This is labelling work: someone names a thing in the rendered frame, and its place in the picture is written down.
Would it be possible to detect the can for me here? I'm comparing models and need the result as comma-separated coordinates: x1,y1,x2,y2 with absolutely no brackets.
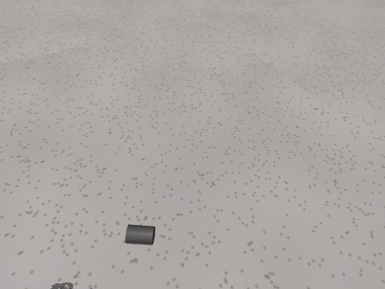
125,225,155,244

